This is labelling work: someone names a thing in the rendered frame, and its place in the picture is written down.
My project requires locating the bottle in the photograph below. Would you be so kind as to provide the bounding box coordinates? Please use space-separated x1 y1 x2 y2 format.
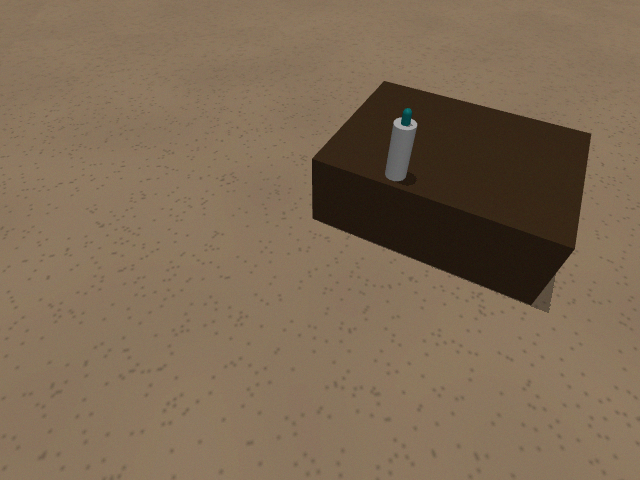
385 108 417 181

